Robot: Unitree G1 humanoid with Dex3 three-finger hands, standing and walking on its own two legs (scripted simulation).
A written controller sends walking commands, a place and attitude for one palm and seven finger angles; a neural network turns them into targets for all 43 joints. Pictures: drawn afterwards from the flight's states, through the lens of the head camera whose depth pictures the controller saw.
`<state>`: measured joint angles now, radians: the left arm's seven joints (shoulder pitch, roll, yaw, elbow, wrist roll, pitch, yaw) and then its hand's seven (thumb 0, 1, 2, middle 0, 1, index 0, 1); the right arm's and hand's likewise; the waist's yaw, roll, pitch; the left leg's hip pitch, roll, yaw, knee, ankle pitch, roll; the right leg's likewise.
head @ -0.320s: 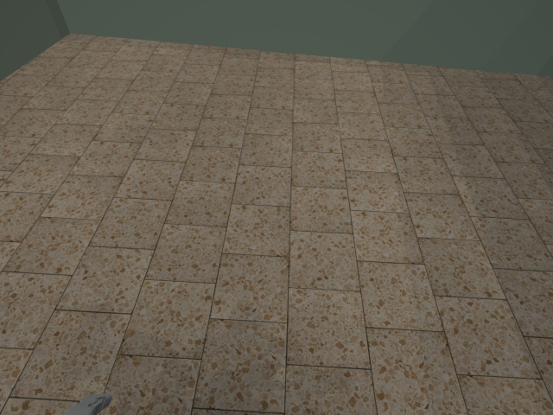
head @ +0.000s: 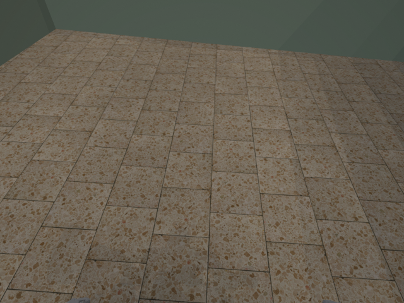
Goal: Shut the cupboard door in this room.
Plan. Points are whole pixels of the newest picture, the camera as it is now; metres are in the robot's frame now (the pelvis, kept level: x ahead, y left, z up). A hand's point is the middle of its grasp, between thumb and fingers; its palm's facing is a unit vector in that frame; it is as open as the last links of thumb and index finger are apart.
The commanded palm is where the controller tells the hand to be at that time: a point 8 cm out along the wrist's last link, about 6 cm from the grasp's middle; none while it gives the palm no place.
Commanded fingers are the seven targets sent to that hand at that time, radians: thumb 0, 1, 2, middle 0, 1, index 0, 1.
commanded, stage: stand and wait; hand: left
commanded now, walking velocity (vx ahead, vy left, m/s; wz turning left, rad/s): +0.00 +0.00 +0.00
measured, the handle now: out of the picture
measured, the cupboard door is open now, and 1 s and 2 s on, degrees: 87 87 87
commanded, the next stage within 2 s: turn or walk to find it in 0.58 s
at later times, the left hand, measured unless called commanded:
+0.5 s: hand out of the picture +0.06 +0.24 -0.15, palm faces -0.03 -0.94 -0.34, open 7.4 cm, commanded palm none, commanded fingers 0.00 0.90 0.90 -0.20 -0.30 -0.20 -0.30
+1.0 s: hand out of the picture +0.01 +0.21 -0.19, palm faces +0.06 -0.97 -0.23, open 7.4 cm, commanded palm none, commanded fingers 0.00 0.90 0.90 -0.20 -0.30 -0.20 -0.30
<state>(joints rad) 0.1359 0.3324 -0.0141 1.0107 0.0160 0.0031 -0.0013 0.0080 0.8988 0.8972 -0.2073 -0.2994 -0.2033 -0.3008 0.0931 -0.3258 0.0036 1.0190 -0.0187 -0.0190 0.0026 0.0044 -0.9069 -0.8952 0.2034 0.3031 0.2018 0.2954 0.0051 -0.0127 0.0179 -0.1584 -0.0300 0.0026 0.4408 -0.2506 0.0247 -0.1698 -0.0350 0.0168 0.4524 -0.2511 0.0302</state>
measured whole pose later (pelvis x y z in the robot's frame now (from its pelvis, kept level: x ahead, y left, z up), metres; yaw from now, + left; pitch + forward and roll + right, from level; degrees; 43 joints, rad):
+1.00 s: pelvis -0.03 +0.00 -0.01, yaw +5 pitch +0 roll +0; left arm 0.19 0.25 0.01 0.98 0.02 0.05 0.02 0.01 0.90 0.90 -0.21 -0.30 -0.20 -0.30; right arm 0.20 -0.22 -0.01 1.02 -0.02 0.04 0.02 0.00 -0.91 -0.90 0.20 0.30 0.20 0.29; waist -0.01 -0.04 0.06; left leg -0.34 -0.07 -0.07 0.62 -0.28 0.03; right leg -0.31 -0.07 -0.05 0.63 -0.33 0.03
